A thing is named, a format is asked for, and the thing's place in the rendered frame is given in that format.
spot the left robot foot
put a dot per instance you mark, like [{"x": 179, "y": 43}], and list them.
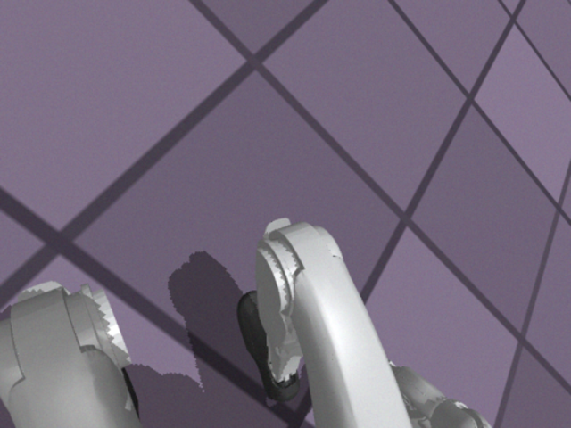
[{"x": 131, "y": 390}]

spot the right robot hand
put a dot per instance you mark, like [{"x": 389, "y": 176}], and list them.
[{"x": 418, "y": 394}]

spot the right robot arm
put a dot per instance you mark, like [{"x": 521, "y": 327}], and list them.
[{"x": 452, "y": 413}]

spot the right robot foot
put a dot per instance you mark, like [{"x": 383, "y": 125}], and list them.
[{"x": 255, "y": 340}]

